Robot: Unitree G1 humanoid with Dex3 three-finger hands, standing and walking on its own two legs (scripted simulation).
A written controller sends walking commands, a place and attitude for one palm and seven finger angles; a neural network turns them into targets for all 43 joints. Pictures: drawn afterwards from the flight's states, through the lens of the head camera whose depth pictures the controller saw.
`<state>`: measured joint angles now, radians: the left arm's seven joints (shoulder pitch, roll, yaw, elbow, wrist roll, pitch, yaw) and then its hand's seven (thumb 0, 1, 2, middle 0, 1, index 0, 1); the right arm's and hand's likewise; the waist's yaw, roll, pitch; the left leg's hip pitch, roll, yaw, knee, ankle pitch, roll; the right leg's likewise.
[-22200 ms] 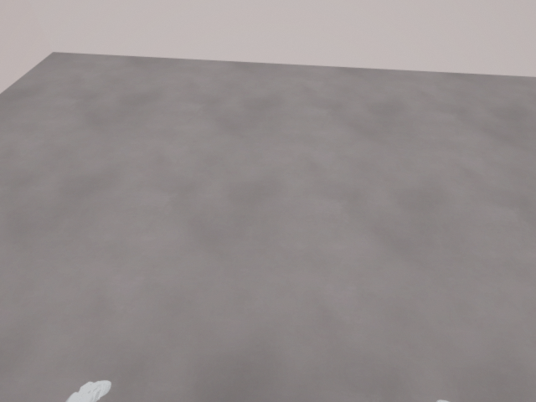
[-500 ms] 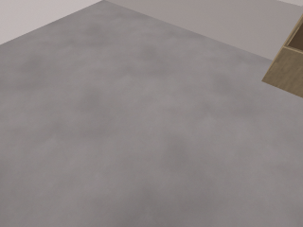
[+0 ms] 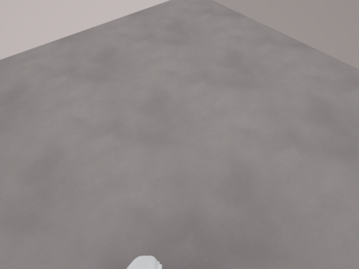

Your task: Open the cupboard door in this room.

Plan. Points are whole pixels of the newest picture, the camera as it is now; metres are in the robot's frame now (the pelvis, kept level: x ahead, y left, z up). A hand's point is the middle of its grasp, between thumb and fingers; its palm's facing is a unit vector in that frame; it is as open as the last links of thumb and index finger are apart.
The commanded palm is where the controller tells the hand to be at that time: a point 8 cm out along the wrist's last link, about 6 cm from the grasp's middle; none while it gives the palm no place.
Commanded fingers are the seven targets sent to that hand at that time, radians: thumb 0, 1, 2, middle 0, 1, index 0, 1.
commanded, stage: turn or walk to find it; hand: left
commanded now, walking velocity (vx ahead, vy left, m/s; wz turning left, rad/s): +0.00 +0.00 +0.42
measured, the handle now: out of the picture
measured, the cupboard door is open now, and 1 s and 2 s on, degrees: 0 0 0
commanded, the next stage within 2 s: stand and wait in 1.92 s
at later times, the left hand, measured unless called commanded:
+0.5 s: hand out of the picture +0.02 +0.25 -0.16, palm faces +0.21 -0.95 -0.24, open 7.4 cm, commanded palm none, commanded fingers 0.00 0.90 0.90 -0.20 -0.30 -0.20 -0.30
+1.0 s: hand out of the picture -0.08 +0.17 -0.15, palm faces +0.43 -0.86 -0.26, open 7.3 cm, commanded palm none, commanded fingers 0.00 0.90 0.90 -0.20 -0.30 -0.20 -0.30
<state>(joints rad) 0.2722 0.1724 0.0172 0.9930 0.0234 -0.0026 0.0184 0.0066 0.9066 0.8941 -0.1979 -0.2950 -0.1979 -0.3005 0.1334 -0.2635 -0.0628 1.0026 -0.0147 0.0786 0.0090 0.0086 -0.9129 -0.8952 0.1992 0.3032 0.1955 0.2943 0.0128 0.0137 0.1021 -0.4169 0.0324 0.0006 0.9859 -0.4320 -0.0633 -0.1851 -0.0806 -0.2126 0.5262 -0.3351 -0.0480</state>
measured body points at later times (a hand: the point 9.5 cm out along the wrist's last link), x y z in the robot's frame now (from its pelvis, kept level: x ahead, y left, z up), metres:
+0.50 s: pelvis -0.03 +0.03 +0.00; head +0.00 +0.05 +0.45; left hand +0.01 +0.30 -0.14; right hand +0.09 -0.20 -0.14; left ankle -0.03 +0.14 -0.74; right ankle -0.01 -0.12 -0.68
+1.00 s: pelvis -0.05 -0.03 +0.00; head -0.01 -0.04 +0.45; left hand -0.10 +0.21 -0.13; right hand +0.09 -0.25 -0.16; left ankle -0.16 +0.11 -0.66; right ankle -0.01 -0.10 -0.74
